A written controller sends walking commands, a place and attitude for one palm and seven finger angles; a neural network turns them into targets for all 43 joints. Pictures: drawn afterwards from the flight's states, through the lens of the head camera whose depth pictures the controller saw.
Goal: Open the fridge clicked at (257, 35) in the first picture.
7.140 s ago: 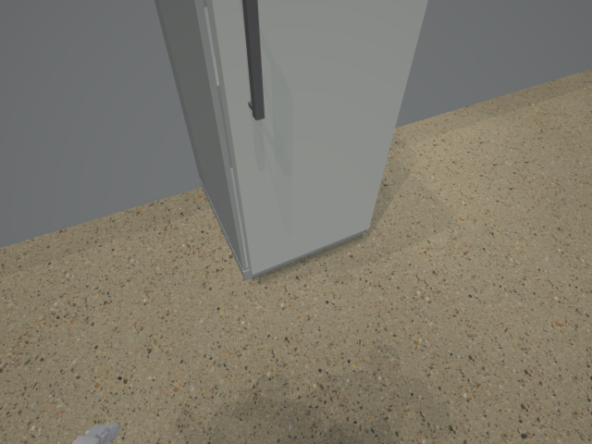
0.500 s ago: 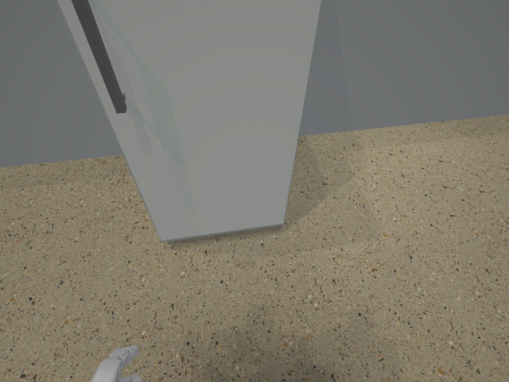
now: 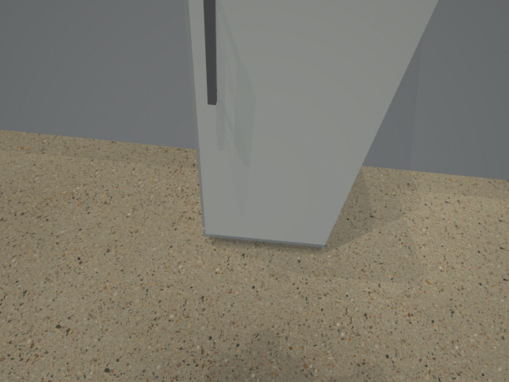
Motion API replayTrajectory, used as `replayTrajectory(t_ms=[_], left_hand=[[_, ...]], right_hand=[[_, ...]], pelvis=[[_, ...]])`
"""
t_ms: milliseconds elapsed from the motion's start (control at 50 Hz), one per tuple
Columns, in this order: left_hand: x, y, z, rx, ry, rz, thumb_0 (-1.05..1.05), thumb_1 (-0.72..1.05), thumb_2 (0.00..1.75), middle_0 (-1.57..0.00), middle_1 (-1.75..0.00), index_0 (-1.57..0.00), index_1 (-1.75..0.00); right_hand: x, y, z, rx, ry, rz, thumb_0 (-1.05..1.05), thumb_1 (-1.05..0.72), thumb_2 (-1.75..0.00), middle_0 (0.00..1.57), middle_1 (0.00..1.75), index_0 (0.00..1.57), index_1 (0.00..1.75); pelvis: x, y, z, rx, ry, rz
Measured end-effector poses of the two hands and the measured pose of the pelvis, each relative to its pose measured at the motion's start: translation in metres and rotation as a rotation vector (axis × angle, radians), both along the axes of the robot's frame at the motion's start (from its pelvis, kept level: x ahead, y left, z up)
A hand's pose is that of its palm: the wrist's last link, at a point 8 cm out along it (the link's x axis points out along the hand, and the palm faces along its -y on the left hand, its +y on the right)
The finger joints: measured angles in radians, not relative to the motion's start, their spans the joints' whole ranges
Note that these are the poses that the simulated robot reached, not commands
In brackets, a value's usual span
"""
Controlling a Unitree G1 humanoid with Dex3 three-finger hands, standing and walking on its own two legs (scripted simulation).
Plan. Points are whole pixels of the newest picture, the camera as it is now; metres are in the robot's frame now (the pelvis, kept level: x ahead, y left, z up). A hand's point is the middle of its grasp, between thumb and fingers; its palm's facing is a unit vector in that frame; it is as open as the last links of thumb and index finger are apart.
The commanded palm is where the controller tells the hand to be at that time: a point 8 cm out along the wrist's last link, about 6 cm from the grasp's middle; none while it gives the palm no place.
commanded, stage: take the last steps up to it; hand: left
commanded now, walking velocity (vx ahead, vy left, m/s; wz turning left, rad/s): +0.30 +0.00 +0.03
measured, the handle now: (212, 49) +0.76 +0.19 +0.15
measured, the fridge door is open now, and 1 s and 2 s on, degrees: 0 0 0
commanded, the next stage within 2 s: come to a stop and stand still in 0.72 s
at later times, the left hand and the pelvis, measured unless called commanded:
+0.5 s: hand (187, 319) +0.26 +0.15 -0.16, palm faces -0.02 -0.98 -0.18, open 7.4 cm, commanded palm none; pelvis +0.14 -0.02 -0.01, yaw +1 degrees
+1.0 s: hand (177, 335) +0.23 +0.17 -0.18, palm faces +0.11 -0.98 -0.14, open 7.4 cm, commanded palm none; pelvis +0.28 +0.01 +0.00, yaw +0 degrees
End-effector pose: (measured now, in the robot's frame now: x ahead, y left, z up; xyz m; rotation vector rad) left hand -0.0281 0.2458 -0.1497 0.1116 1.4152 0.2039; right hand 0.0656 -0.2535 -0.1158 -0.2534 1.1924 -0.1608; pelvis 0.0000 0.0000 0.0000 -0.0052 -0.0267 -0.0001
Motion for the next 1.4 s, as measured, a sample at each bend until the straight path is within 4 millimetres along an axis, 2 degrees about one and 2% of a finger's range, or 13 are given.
replayTrajectory(t_ms=[80, 200, 400, 480, 540, 640, 740, 860, 960, 1060, 1140, 1300, 1400], left_hand=[[0.007, 0.014, 0.009, -0.012, 0.025, -0.011, 0.01, 0.9, 0.9, -0.2, -0.29, -0.2, -0.29], [0.054, 0.019, 0.019, -0.013, -0.046, -0.018, 0.01, 0.91, 0.9, -0.2, -0.29, -0.2, -0.29], [0.197, -0.016, 0.022, -0.024, -0.187, -0.112, 0.01, 0.91, 0.9, -0.2, -0.29, -0.2, -0.29], [0.265, -0.041, 0.019, -0.019, -0.286, -0.155, 0.01, 0.9, 0.9, -0.2, -0.29, -0.2, -0.29], [0.289, -0.054, 0.02, -0.013, -0.345, -0.136, 0.01, 0.9, 0.9, -0.2, -0.29, -0.2, -0.29], [0.286, -0.053, 0.029, 0.025, -0.306, -0.041, -0.01, 0.94, 0.9, -0.2, -0.3, -0.2, -0.3], [0.276, -0.041, 0.03, 0.04, -0.202, -0.039, -0.02, 0.95, 0.9, -0.2, -0.3, -0.2, -0.3], [0.258, -0.036, 0.015, -0.013, -0.075, 0.014, 0.0, 0.92, 0.9, -0.2, -0.3, -0.2, -0.29], [0.252, -0.031, -0.006, -0.056, 0.029, 0.052, 0.0, 0.91, 0.9, -0.2, -0.3, -0.2, -0.29], [0.26, -0.026, -0.002, -0.065, 0.076, 0.025, 0.01, 0.91, 0.9, -0.2, -0.29, -0.2, -0.29], [0.274, -0.017, 0.003, -0.036, 0.04, -0.009, 0.01, 0.9, 0.9, -0.2, -0.3, -0.2, -0.29], [0.295, -0.017, 0.014, 0.045, -0.117, -0.046, 0.01, 0.91, 0.9, -0.2, -0.29, -0.2, -0.29], [0.266, -0.044, 0.023, 0.062, -0.131, -0.042, 0.0, 0.91, 0.9, -0.2, -0.29, -0.2, -0.29]], right_hand=[[-0.008, 0.026, 0.007, 0.022, 0.011, -0.017, 0.0, -0.9, -0.9, 0.2, 0.3, 0.2, 0.3], [-0.034, 0.055, 0.0, 0.079, 0.134, -0.062, 0.0, -0.9, -0.9, 0.2, 0.3, 0.2, 0.3], [-0.066, 0.061, -0.015, 0.143, 0.349, -0.191, 0.0, -0.9, -0.9, 0.2, 0.3, 0.2, 0.3], [-0.059, 0.046, -0.026, 0.156, 0.429, -0.219, 0.0, -0.9, -0.9, 0.2, 0.3, 0.2, 0.3], [-0.032, 0.028, -0.03, 0.151, 0.441, -0.206, 0.01, -0.9, -0.9, 0.2, 0.3, 0.2, 0.3], [0.06, -0.003, -0.026, 0.113, 0.298, -0.138, 0.01, -0.9, -0.9, 0.2, 0.3, 0.2, 0.3], [0.162, -0.011, -0.016, 0.096, 0.107, -0.078, 0.01, -0.91, -0.9, 0.19, 0.3, 0.2, 0.3], [0.261, 0.011, -0.005, 0.088, -0.035, 0.009, 0.0, -0.91, -0.9, 0.19, 0.29, 0.2, 0.3], [0.311, 0.042, -0.005, 0.069, -0.079, 0.056, 0.0, -0.91, -0.9, 0.19, 0.3, 0.2, 0.3], [0.318, 0.062, -0.004, 0.083, -0.068, 0.033, 0.0, -0.9, -0.9, 0.2, 0.3, 0.2, 0.3], [0.306, 0.053, -0.003, 0.077, -0.075, -0.023, -0.01, -0.92, -0.9, 0.2, 0.3, 0.21, 0.3], [0.244, 0.0, -0.016, 0.058, -0.008, -0.065, -0.01, -0.91, -0.9, 0.2, 0.3, 0.21, 0.3], [0.199, -0.025, -0.026, 0.089, 0.079, -0.095, 0.0, -0.91, -0.9, 0.2, 0.3, 0.2, 0.3]], pelvis=[[0.012, 0.01, 0.012, -0.014, -0.002, 0.008], [0.037, 0.019, 0.018, -0.006, 0.003, 0.022], [0.098, 0.004, 0.009, 0.022, 0.007, 0.013], [0.133, -0.015, -0.004, 0.022, 0.01, 0.012], [0.151, -0.026, -0.007, 0.013, -0.004, 0.026], [0.181, -0.033, 0.006, 0.003, -0.005, 0.037], [0.211, -0.032, 0.013, -0.002, 0.006, 0.032], [0.248, -0.015, 0.01, -0.02, -0.002, 0.026], [0.276, 0.004, 0.001, -0.016, -0.019, 0.012], [0.275, 0.011, 0.006, -0.008, -0.013, -0.009], [0.261, 0.008, 0.007, -0.014, -0.004, -0.022], [0.232, -0.017, 0.001, -0.011, -0.007, -0.011], [0.221, -0.037, 0.003, 0.023, -0.01, -0.01]])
